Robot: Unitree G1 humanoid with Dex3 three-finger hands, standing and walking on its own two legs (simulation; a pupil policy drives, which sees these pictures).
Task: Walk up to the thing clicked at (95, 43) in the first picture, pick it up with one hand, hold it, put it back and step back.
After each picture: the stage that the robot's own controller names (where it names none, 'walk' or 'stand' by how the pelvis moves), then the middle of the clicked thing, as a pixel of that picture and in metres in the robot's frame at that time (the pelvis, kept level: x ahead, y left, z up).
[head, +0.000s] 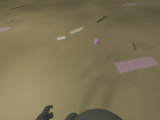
stand; (95, 42) +1.75 -0.08 -0.72
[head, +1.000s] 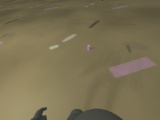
walk; (88, 47) +1.62 +0.19 -0.70
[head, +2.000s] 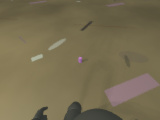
walk; (80, 60) +1.07 +0.27 -0.71
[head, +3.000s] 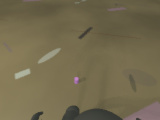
walk; (76, 80) +0.62 +0.19 -0.69
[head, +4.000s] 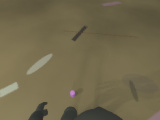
walk; (72, 93) +0.36 +0.17 -0.70
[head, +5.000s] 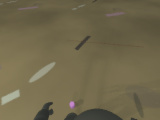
stand; (72, 105) +0.28 +0.20 -0.72
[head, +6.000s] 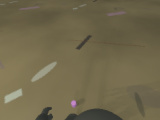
stand; (73, 103) +0.30 +0.19 -0.73
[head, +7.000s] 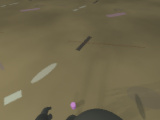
stand; (73, 105) +0.29 +0.19 -0.73
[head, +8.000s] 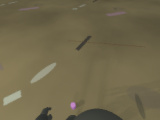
stand; (73, 105) +0.27 +0.19 -0.73
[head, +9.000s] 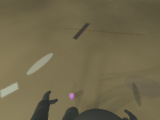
go down; (72, 96) +0.29 +0.19 -0.70
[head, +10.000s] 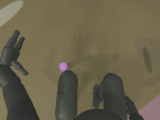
go down; (63, 67) +0.38 +0.20 -0.30
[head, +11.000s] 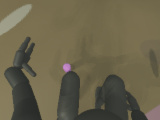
close in; (67, 68) +0.38 +0.19 -0.31
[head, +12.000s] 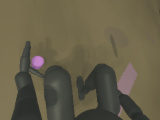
close in; (37, 63) +0.37 +0.23 -0.23
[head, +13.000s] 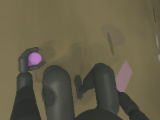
close; (34, 61) +0.38 +0.24 -0.22
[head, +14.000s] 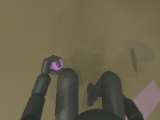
lift; (55, 65) +0.33 +0.23 -0.13
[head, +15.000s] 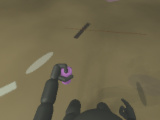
hold; (66, 75) +0.31 +0.17 +0.02
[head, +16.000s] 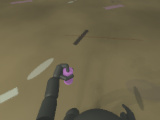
hold; (68, 75) +0.32 +0.17 +0.00
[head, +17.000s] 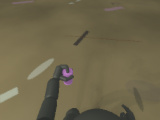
crouch; (67, 76) +0.32 +0.17 +0.00
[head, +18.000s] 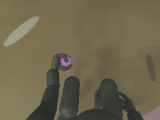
crouch; (66, 64) +0.39 +0.17 -0.10
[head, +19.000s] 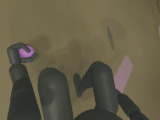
lower; (26, 54) +0.42 +0.25 -0.23
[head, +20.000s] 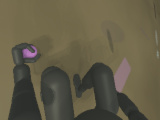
lower; (29, 54) +0.41 +0.25 -0.23
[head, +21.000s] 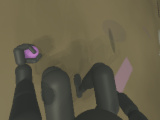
lower; (31, 54) +0.40 +0.25 -0.23
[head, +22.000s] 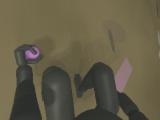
lower; (31, 55) +0.40 +0.25 -0.23
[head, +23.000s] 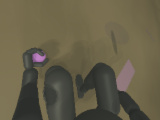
loosen; (38, 58) +0.38 +0.22 -0.23
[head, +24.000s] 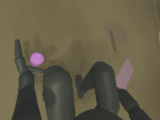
withdraw; (36, 60) +0.37 +0.22 -0.22
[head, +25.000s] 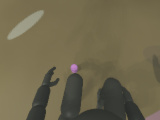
walk; (74, 68) +0.40 +0.16 -0.36
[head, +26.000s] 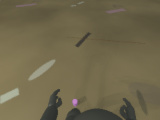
stand; (75, 102) +0.31 +0.15 -0.66
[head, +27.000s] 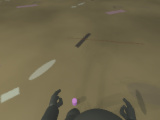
stand; (74, 101) +0.32 +0.16 -0.67
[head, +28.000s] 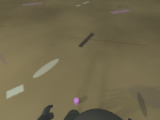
stand; (76, 101) +0.32 +0.15 -0.70
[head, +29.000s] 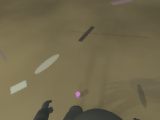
walk; (78, 94) +0.35 +0.14 -0.71
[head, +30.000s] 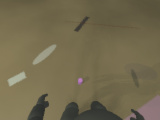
walk; (80, 81) +0.49 +0.08 -0.71
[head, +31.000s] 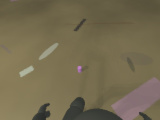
walk; (79, 69) +0.76 +0.22 -0.69
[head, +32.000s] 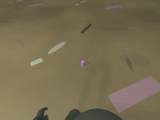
stand; (82, 63) +1.02 +0.18 -0.70
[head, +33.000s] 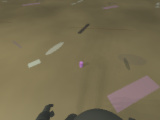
stand; (81, 64) +1.00 +0.18 -0.73
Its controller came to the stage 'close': yes
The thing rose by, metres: 0.72
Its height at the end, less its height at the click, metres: +0.00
